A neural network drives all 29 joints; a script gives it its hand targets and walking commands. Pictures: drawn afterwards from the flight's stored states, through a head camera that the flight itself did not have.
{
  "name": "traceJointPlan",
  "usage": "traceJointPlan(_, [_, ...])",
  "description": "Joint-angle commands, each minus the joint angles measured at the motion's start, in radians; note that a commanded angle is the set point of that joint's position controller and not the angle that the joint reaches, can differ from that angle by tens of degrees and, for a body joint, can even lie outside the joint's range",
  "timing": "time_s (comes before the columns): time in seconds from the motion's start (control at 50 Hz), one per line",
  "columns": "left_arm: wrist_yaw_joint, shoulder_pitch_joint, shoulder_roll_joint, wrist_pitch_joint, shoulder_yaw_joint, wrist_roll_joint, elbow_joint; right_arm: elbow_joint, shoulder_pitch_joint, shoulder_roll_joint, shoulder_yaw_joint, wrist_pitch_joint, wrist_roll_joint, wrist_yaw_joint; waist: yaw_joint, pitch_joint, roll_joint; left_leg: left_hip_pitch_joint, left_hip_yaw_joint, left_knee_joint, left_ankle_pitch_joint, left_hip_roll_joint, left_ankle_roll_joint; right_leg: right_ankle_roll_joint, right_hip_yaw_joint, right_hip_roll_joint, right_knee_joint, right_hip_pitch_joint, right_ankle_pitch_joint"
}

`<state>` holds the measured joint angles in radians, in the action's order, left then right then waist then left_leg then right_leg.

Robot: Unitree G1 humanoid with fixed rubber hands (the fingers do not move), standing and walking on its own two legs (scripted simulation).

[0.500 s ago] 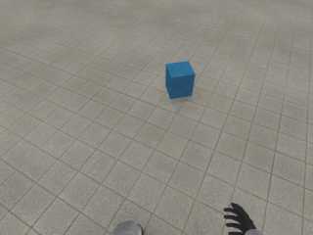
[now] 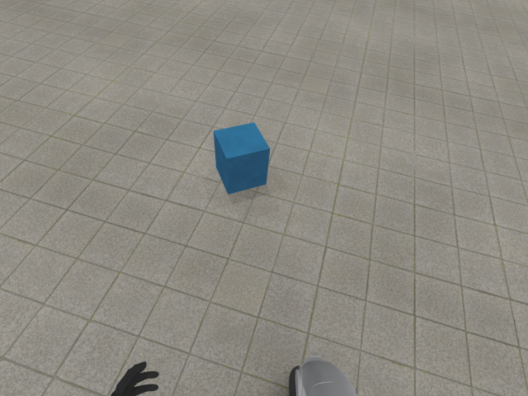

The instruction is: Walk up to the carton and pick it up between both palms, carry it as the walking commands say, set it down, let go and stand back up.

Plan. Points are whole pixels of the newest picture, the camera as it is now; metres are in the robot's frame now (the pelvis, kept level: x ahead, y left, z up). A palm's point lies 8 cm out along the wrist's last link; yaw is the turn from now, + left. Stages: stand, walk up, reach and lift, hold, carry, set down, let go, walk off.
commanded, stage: walk up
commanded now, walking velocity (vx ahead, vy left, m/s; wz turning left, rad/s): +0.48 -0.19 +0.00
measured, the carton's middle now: (241, 158) +1.23 -0.06 -0.66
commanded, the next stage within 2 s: none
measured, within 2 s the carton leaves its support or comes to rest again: neither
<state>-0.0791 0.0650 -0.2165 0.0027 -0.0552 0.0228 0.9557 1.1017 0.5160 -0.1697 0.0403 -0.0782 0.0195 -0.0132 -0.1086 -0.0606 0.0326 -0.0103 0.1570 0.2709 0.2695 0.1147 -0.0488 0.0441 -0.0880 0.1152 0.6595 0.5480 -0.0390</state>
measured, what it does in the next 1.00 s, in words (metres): walks ahead: right foot, then left foot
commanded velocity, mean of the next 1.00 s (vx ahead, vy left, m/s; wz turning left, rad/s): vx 0.49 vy -0.06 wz -0.01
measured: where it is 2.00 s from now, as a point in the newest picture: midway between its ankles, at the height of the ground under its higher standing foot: (255, 241)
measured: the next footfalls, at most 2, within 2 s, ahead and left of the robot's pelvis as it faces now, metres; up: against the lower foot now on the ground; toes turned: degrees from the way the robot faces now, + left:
right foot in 0.12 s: +0.22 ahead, -0.18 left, +0.00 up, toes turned -8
left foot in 0.64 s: +0.46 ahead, +0.09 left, +0.00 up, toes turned +9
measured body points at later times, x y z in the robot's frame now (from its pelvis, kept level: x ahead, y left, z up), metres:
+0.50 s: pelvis +0.24 -0.06 +0.00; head +0.26 -0.08 +0.45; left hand +0.15 +0.18 -0.13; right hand +0.41 -0.29 -0.14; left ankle +0.37 +0.11 -0.69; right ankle +0.18 -0.17 -0.75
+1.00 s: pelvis +0.48 -0.04 +0.00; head +0.51 -0.01 +0.45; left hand +0.63 +0.19 -0.15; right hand +0.37 -0.28 -0.12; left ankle +0.42 +0.08 -0.75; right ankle +0.60 -0.21 -0.69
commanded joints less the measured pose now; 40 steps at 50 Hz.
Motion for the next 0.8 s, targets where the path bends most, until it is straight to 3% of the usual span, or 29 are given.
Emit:
traceJointPlan(0.0, [-0.005, -0.080, -0.026, -0.016, 0.001, 0.001, -0.064, -0.029, 0.013, -0.202, 0.042, -0.004, -0.005, -0.010, 0.023, -0.096, -0.211, 0.066, -0.122, -0.131, -0.206, 0.239, 0.121, -0.009, -0.006, -0.003, -0.105, -0.017, -0.037])
traceJointPlan(0.04, [0.001, -0.062, -0.039, -0.025, -0.005, 0.007, -0.059, -0.024, 0.005, -0.222, 0.052, 0.001, -0.008, -0.013, 0.036, -0.067, -0.223, 0.056, -0.099, -0.076, -0.256, 0.241, 0.110, -0.020, -0.020, -0.020, -0.142, -0.095, -0.090])
traceJointPlan(0.06, [0.012, 0.006, -0.050, -0.040, -0.010, 0.013, -0.037, -0.019, -0.015, -0.198, 0.046, 0.003, -0.010, -0.006, 0.073, -0.012, -0.219, 0.088, -0.037, 0.027, -0.242, 0.200, 0.094, -0.027, -0.050, -0.036, -0.188, -0.227, -0.085])
traceJointPlan(0.08, [0.027, 0.128, -0.082, -0.057, -0.024, 0.017, 0.004, -0.011, -0.006, -0.153, 0.033, 0.009, -0.005, 0.001, 0.123, 0.087, -0.150, 0.169, 0.022, 0.219, -0.218, 0.122, 0.082, -0.035, -0.072, -0.055, -0.204, -0.453, -0.117])
traceJointPlan(0.1, [0.045, 0.286, -0.168, -0.069, -0.055, 0.022, 0.045, -0.026, 0.019, -0.118, 0.023, 0.009, 0.005, 0.007, 0.184, 0.201, 0.026, 0.349, 0.020, 0.488, -0.072, 0.073, 0.065, -0.064, 0.063, 0.040, -0.208, -0.691, -0.240])
traceJointPlan(0.12, [0.061, 0.431, -0.304, -0.076, -0.092, 0.026, 0.062, -0.089, 0.015, -0.062, 0.008, -0.002, 0.003, 0.011, 0.243, 0.308, 0.329, 0.631, -0.015, 0.818, 0.328, -0.051, 0.039, -0.167, 0.521, 0.325, -0.373, -0.857, -0.420])
traceJointPlan(0.14, [0.064, 0.436, -0.299, -0.069, -0.094, 0.007, 0.060, -0.120, -0.040, -0.091, 0.015, -0.007, 0.009, 0.009, 0.229, 0.315, 0.262, 0.705, -0.141, 0.977, 0.293, -0.002, 0.065, -0.214, 0.641, 0.397, -0.457, -0.814, -0.469])
traceJointPlan(0.16, [0.064, 0.358, -0.221, -0.073, -0.073, 0.002, 0.052, -0.131, -0.127, -0.124, 0.020, -0.014, 0.015, 0.012, 0.208, 0.223, 0.165, 0.719, -0.169, 1.008, 0.200, 0.034, 0.072, -0.204, 0.555, 0.338, -0.445, -0.703, -0.430])
traceJointPlan(0.2, [0.060, 0.210, -0.101, -0.096, -0.034, 0.006, 0.013, -0.107, -0.146, -0.099, 0.026, 0.003, 0.016, 0.019, 0.137, 0.081, -0.020, 0.660, -0.167, 0.966, 0.011, 0.073, 0.054, -0.170, 0.405, 0.272, -0.445, -0.484, -0.135])
traceJointPlan(0.22, [0.065, 0.203, -0.087, -0.099, -0.026, 0.002, 0.011, -0.095, -0.103, -0.089, 0.029, 0.022, 0.016, 0.024, 0.110, 0.097, -0.001, 0.593, -0.177, 0.949, -0.024, 0.074, 0.045, -0.143, 0.337, 0.246, -0.437, -0.446, -0.014])
traceJointPlan(0.26, [0.067, 0.228, -0.074, -0.108, -0.011, -0.005, 0.018, -0.103, -0.118, -0.073, 0.031, 0.052, 0.017, 0.038, 0.090, 0.085, 0.095, 0.551, -0.159, 0.888, -0.044, 0.063, 0.036, -0.120, 0.231, 0.207, -0.445, -0.417, 0.052])
traceJointPlan(0.3, [0.067, 0.279, -0.073, -0.113, -0.005, -0.003, 0.028, -0.128, -0.206, -0.077, 0.032, 0.072, 0.020, 0.051, 0.102, 0.038, 0.122, 0.586, -0.138, 0.828, -0.106, 0.054, 0.030, -0.121, 0.190, 0.195, -0.474, -0.409, 0.042])
traceJointPlan(0.42, [0.082, 0.394, -0.102, -0.114, -0.005, -0.004, 0.061, -0.191, -0.437, -0.078, 0.023, 0.075, 0.016, 0.077, 0.143, -0.057, 0.108, 0.649, -0.099, 0.562, -0.232, 0.022, -0.006, -0.122, 0.131, 0.179, -0.529, -0.458, -0.032])
traceJointPlan(0.48, [0.077, 0.411, -0.102, -0.105, -0.005, -0.002, 0.091, -0.226, -0.538, -0.075, 0.008, 0.057, -0.006, 0.073, 0.154, -0.078, 0.190, 0.491, -0.025, 0.385, -0.195, -0.019, 0.004, -0.140, 0.030, 0.101, -0.551, -0.399, -0.128])
traceJointPlan(0.54, [0.084, 0.468, -0.118, -0.090, -0.009, 0.001, 0.120, -0.232, -0.563, -0.078, 0.011, 0.046, 0.003, 0.065, 0.178, -0.086, 0.132, 0.475, 0.006, 0.336, -0.093, -0.028, 0.020, -0.162, 0.064, 0.147, -0.494, -0.462, -0.024])
traceJointPlan(0.56, [0.088, 0.469, -0.126, -0.085, -0.010, 0.000, 0.128, -0.230, -0.545, -0.081, 0.014, 0.039, 0.005, 0.061, 0.170, -0.073, 0.125, 0.453, 0.000, 0.305, -0.073, -0.031, 0.027, -0.158, 0.076, 0.163, -0.455, -0.487, 0.041])
traceJointPlan(0.58, [0.091, 0.458, -0.134, -0.082, -0.009, -0.002, 0.136, -0.218, -0.490, -0.093, 0.019, 0.029, 0.007, 0.054, 0.144, -0.037, 0.112, 0.377, -0.003, 0.263, -0.068, -0.041, 0.033, -0.146, 0.069, 0.164, -0.371, -0.495, 0.147])
traceJointPlan(0.6, [0.090, 0.435, -0.138, -0.078, -0.006, -0.008, 0.138, -0.180, -0.365, -0.115, 0.031, 0.016, 0.010, 0.044, 0.085, 0.038, 0.057, 0.212, 0.025, 0.177, -0.115, -0.065, 0.041, -0.123, 0.021, 0.120, -0.199, -0.469, 0.238])
traceJointPlan(0.62, [0.090, 0.429, -0.109, -0.077, 0.000, -0.007, 0.138, -0.122, -0.190, -0.171, 0.048, 0.008, 0.017, 0.031, 0.019, 0.171, -0.013, -0.061, -0.053, 0.209, -0.095, -0.004, 0.075, -0.098, 0.003, 0.066, 0.023, -0.320, 0.163])
traceJointPlan(0.64, [0.090, 0.433, -0.056, -0.076, -0.001, -0.007, 0.117, -0.093, -0.013, -0.348, 0.084, 0.010, 0.032, 0.012, -0.048, 0.265, -0.263, -0.280, -0.538, 0.083, -0.009, 0.351, 0.146, -0.037, -0.032, -0.085, 0.376, 0.007, -0.346])
traceJointPlan(0.66, [0.086, 0.422, -0.072, -0.072, -0.016, 0.002, 0.090, -0.075, 0.033, -0.388, 0.086, 0.019, 0.005, 0.006, -0.028, 0.319, -0.247, -0.239, -0.801, -0.035, -0.069, 0.489, 0.192, -0.039, 0.101, -0.067, 0.584, 0.077, -0.504])
traceJointPlan(0.68, [0.080, 0.392, -0.076, -0.071, -0.009, 0.004, 0.085, -0.087, -0.071, -0.330, 0.072, 0.015, 0.002, 0.009, 0.026, 0.222, -0.184, -0.120, -0.703, -0.046, -0.080, 0.443, 0.186, -0.042, 0.155, -0.015, 0.616, 0.090, -0.417])
traceJointPlan(0.7, [0.073, 0.363, -0.060, -0.069, -0.004, 0.004, 0.089, -0.092, -0.144, -0.248, 0.055, 0.006, 0.007, 0.012, 0.058, 0.103, -0.145, -0.005, -0.539, -0.041, -0.129, 0.367, 0.171, -0.042, 0.148, 0.016, 0.585, 0.081, -0.321])
traceJointPlan(0.72, [0.067, 0.341, -0.050, -0.062, -0.009, 0.004, 0.096, -0.097, -0.193, -0.181, 0.041, -0.001, 0.009, 0.016, 0.082, 0.042, -0.142, 0.079, -0.399, -0.042, -0.173, 0.287, 0.148, -0.034, 0.131, 0.042, 0.541, 0.053, -0.255])
traceJointPlan(0.74, [0.060, 0.344, -0.042, -0.050, -0.014, 0.006, 0.090, -0.097, -0.210, -0.136, 0.029, -0.006, 0.008, 0.014, 0.104, 0.023, -0.163, 0.135, -0.315, -0.049, -0.220, 0.239, 0.128, -0.025, 0.118, 0.048, 0.514, 0.024, -0.215])
traceJointPlan(0.78, [0.047, 0.339, -0.033, -0.025, -0.019, 0.010, 0.074, -0.093, -0.179, -0.128, 0.020, -0.014, 0.005, 0.013, 0.125, 0.031, -0.182, 0.164, -0.219, -0.032, -0.354, 0.199, 0.112, -0.009, 0.087, 0.023, 0.497, -0.005, -0.150])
